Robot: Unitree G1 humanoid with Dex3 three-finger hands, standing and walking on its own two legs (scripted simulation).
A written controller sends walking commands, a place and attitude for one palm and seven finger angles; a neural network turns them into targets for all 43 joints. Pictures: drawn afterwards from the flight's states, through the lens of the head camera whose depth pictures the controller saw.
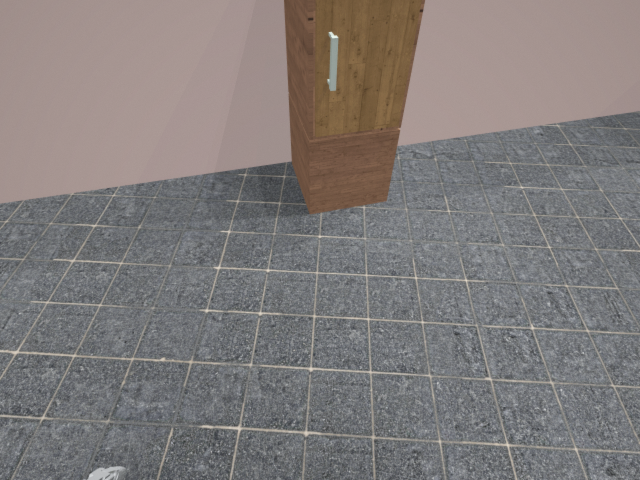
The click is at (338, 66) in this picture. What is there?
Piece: cupboard door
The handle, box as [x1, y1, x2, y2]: [327, 32, 337, 90]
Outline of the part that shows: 329,32 329,36 331,38 330,72 327,82 329,84 330,90 335,90 337,36 334,36 331,32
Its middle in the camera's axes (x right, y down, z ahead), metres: +0.03 -0.57 +1.24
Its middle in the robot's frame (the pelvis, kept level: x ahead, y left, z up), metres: +1.30 +0.03 -0.06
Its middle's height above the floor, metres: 0.71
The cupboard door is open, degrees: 0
